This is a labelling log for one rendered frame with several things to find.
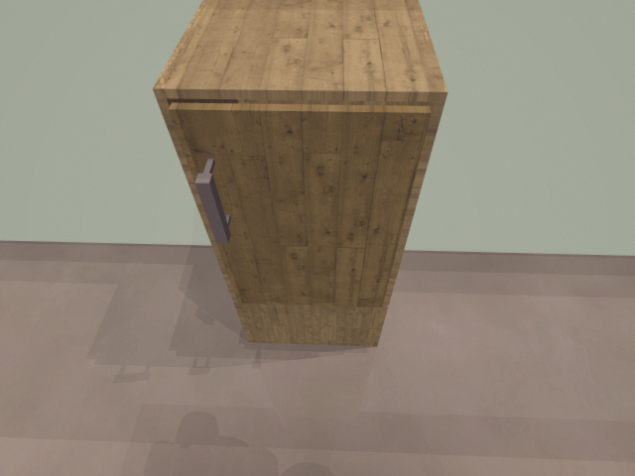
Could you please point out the handle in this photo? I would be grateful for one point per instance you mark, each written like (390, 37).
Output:
(206, 188)

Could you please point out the cupboard door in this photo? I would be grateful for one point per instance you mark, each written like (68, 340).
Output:
(317, 194)

